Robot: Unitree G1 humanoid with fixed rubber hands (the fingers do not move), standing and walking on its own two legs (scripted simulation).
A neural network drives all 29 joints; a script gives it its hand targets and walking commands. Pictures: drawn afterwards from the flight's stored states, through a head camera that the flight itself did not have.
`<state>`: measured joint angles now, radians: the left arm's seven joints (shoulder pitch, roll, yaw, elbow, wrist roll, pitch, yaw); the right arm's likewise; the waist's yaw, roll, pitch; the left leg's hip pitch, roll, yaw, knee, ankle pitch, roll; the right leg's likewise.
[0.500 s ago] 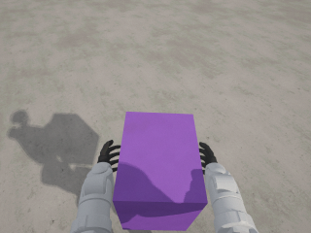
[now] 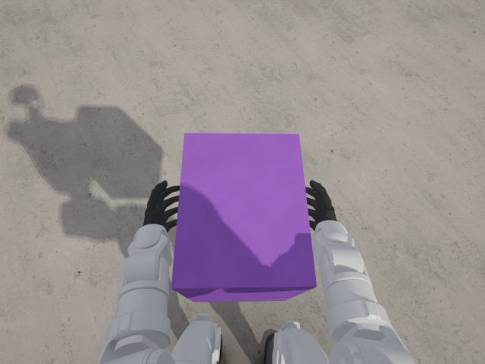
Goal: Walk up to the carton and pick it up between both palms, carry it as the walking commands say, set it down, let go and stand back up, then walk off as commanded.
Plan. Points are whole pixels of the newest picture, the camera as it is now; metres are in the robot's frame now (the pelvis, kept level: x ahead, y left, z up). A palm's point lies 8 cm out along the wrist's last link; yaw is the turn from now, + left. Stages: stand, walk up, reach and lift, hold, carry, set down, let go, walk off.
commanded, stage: set down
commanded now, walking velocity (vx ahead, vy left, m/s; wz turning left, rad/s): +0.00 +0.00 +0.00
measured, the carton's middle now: (240, 227) +0.37 +0.04 -0.11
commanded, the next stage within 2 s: none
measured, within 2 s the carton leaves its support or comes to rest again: neither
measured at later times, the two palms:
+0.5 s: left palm (166, 227) +0.36 +0.19 -0.12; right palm (308, 223) +0.39 -0.10 -0.13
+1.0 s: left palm (176, 227) +0.39 +0.19 -0.21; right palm (299, 222) +0.43 -0.10 -0.22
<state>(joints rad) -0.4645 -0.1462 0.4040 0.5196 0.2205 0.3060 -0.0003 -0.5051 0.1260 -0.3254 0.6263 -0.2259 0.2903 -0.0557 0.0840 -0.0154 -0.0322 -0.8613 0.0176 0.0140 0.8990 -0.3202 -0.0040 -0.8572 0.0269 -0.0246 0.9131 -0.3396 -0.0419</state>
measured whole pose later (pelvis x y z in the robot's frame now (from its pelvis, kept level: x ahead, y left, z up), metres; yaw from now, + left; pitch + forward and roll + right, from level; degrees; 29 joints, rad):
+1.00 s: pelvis -0.03 +0.01 -0.15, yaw +0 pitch +36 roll +1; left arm -0.77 -0.09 0.45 0.59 0.13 0.30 0.09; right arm -0.87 -0.01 -0.29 0.78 -0.15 0.28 -0.08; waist 0.08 -0.02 -0.13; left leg -1.66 0.00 0.02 1.53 -0.50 0.01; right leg -1.66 0.03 0.00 1.55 -0.51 -0.02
